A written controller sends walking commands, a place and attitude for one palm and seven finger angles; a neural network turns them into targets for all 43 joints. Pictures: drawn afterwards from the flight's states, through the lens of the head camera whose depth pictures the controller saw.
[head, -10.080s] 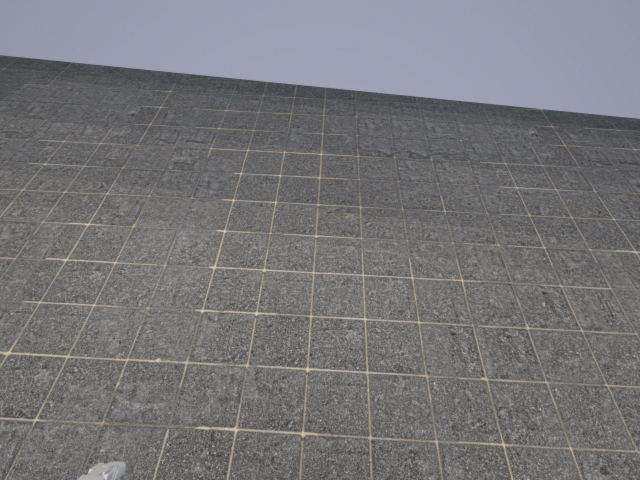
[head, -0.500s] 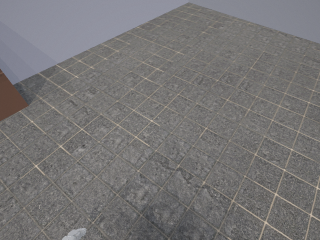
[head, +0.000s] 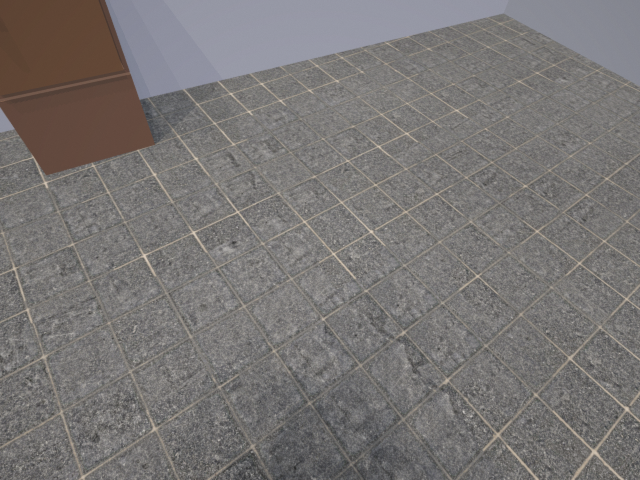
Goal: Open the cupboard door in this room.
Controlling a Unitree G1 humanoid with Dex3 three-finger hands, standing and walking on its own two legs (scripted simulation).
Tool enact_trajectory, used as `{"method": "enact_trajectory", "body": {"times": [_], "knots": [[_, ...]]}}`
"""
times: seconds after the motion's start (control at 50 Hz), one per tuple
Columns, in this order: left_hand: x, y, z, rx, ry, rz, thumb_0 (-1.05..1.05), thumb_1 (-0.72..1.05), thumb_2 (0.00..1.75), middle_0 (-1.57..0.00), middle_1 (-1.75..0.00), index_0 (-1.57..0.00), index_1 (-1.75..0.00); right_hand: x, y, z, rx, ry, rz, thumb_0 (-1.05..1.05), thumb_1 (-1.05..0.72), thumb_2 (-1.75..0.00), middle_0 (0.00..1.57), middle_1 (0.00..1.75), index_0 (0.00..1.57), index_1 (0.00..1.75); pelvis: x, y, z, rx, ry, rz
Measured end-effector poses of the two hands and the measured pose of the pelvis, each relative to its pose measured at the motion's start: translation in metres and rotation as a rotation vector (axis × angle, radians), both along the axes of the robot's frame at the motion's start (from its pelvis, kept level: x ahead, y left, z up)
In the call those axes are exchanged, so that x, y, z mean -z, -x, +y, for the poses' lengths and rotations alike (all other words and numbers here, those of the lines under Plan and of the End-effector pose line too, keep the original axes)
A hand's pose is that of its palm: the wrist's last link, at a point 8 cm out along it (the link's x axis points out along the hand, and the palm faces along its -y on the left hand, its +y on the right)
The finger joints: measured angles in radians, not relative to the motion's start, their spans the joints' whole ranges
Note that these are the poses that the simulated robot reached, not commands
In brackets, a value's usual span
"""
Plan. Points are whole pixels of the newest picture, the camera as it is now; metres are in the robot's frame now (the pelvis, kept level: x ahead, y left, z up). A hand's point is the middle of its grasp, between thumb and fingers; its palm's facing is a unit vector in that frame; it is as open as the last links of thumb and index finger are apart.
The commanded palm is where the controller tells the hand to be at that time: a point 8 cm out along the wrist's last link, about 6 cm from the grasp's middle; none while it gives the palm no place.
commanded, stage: turn or walk to find it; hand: left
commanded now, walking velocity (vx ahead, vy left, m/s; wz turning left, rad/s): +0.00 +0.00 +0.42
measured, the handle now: out of the picture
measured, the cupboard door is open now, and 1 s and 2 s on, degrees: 0 0 0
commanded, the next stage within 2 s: stand and wait in 0.04 s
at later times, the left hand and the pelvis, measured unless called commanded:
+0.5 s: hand out of the picture +0.01 +0.16 -0.15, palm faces +0.12 -0.97 -0.22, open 7.3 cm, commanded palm none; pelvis -0.01 -0.02 +0.01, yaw +5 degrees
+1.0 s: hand out of the picture -0.05 +0.16 -0.16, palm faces +0.11 -0.98 -0.17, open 7.4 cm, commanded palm none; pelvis -0.02 +0.00 +0.02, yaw +4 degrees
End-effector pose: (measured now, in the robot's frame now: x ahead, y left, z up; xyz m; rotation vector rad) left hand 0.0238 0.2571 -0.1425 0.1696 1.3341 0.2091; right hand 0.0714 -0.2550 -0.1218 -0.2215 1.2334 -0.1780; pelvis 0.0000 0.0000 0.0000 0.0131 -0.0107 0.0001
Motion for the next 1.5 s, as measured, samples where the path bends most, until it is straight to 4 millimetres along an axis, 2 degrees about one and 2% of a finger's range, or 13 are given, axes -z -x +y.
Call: {"method": "enact_trajectory", "body": {"times": [0.06, 0.14, 0.2, 0.28, 0.36, 0.42, 0.56, 0.68, 0.82, 0.96, 1.14, 1.3, 1.5], "knots": [[-0.003, 0.010, 0.012, -0.026, -0.005, 0.031, 0.01, 0.90, 0.90, -0.20, -0.30, -0.20, -0.30, -0.010, -0.012, 0.013, -0.031, 0.003, -0.040, 0.00, -0.90, -0.90, 0.19, 0.30, 0.20, 0.30, -0.006, 0.002, 0.005, -0.019, 0.013, 0.001], [-0.014, 0.009, 0.017, -0.043, -0.007, -0.008, 0.01, 0.91, 0.90, -0.20, -0.30, -0.19, -0.30, -0.015, -0.020, 0.025, -0.066, -0.009, -0.053, 0.00, -0.90, -0.90, 0.20, 0.30, 0.20, 0.30, -0.013, 0.004, 0.008, -0.041, 0.022, -0.001], [-0.019, 0.004, 0.013, -0.044, -0.011, -0.040, 0.01, 0.91, 0.90, -0.20, -0.30, -0.19, -0.30, -0.013, -0.021, 0.029, -0.077, -0.028, -0.059, 0.00, -0.90, -0.90, 0.20, 0.30, 0.20, 0.30, -0.015, 0.005, 0.006, -0.053, 0.021, -0.005], [-0.023, -0.002, -0.003, -0.034, -0.014, -0.074, 0.01, 0.91, 0.90, -0.20, -0.30, -0.19, -0.30, -0.003, -0.016, 0.027, -0.072, -0.063, -0.052, 0.00, -0.90, -0.90, 0.20, 0.30, 0.20, 0.30, -0.013, 0.007, -0.002, -0.061, 0.007, -0.012], [-0.022, 0.001, -0.026, -0.020, -0.021, -0.091, 0.01, 0.91, 0.90, -0.20, -0.30, -0.19, -0.30, 0.015, -0.004, 0.019, -0.046, -0.104, -0.030, 0.00, -0.90, -0.90, 0.20, 0.30, 0.20, 0.30, -0.006, 0.008, -0.014, -0.062, -0.007, -0.024], [-0.024, 0.010, -0.043, -0.027, 0.004, -0.080, 0.01, 0.90, 0.90, -0.20, -0.30, -0.19, -0.30, 0.017, 0.010, 0.011, -0.034, -0.103, 0.015, 0.00, -0.91, -0.90, 0.20, 0.30, 0.20, 0.30, -0.010, 0.008, -0.019, -0.073, -0.003, -0.024], [-0.014, 0.037, -0.048, -0.071, 0.035, -0.014, 0.01, 0.92, 0.90, -0.20, -0.30, -0.20, -0.30, 0.014, 0.050, 0.001, -0.028, -0.054, 0.125, 0.00, -0.91, -0.90, 0.19, 0.30, 0.20, 0.30, -0.010, 0.013, -0.018, -0.089, 0.018, -0.016], [-0.007, 0.057, -0.047, -0.088, 0.073, 0.049, 0.01, 0.91, 0.90, -0.20, -0.30, -0.20, -0.30, 0.007, 0.081, 0.015, -0.019, -0.048, 0.195, 0.00, -0.91, -0.90, 0.19, 0.30, 0.19, 0.30, -0.014, 0.016, -0.011, -0.081, 0.013, -0.023], [-0.009, 0.073, -0.047, -0.082, 0.085, 0.084, 0.01, 0.91, 0.90, -0.20, -0.30, -0.20, -0.30, 0.007, 0.095, 0.039, -0.006, -0.090, 0.200, 0.00, -0.90, -0.90, 0.19, 0.30, 0.20, 0.30, -0.018, 0.020, -0.005, -0.073, 0.011, -0.025], [-0.012, 0.082, -0.048, -0.081, 0.082, 0.098, 0.01, 0.90, 0.90, -0.20, -0.30, -0.19, -0.30, 0.011, 0.100, 0.052, 0.002, -0.120, 0.194, 0.01, -0.91, -0.90, 0.20, 0.30, 0.20, 0.30, -0.018, 0.023, -0.002, -0.066, 0.008, -0.024], [-0.009, 0.086, -0.048, -0.116, 0.071, 0.087, 0.01, 0.90, 0.90, -0.20, -0.30, -0.20, -0.30, 0.015, 0.100, 0.046, -0.015, -0.120, 0.212, 0.01, -0.91, -0.90, 0.20, 0.30, 0.20, 0.30, -0.013, 0.027, -0.004, -0.100, 0.005, -0.005], [-0.006, 0.080, -0.045, -0.150, 0.051, 0.051, 0.01, 0.90, 0.90, -0.20, -0.30, -0.19, -0.30, 0.016, 0.075, 0.030, -0.066, -0.085, 0.180, 0.00, -0.90, -0.90, 0.19, 0.30, 0.20, 0.30, -0.009, 0.027, -0.009, -0.132, 0.011, 0.010], [-0.009, 0.067, -0.048, -0.139, 0.057, 0.026, 0.01, 0.90, 0.90, -0.20, -0.30, -0.19, -0.30, 0.010, 0.048, 0.021, -0.095, -0.061, 0.116, 0.01, -0.92, -0.90, 0.19, 0.30, 0.20, 0.30, -0.012, 0.020, -0.012, -0.133, 0.012, -0.005]]}}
